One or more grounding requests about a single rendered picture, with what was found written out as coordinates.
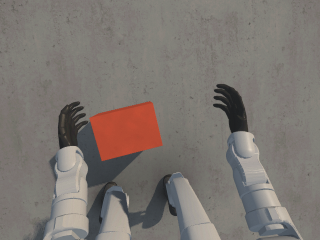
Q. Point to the robot right thigh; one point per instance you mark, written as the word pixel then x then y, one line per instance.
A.
pixel 193 221

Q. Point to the robot right forearm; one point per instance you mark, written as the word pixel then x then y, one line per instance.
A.
pixel 264 213

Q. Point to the robot left forearm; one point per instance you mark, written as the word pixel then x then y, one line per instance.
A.
pixel 68 218

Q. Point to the left robot hand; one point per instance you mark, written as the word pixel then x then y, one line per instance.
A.
pixel 67 130

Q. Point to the right robot hand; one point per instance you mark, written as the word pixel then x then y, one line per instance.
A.
pixel 234 110

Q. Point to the carton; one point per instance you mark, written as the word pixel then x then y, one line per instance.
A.
pixel 126 130

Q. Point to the right robot foot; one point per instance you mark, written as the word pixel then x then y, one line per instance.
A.
pixel 172 210

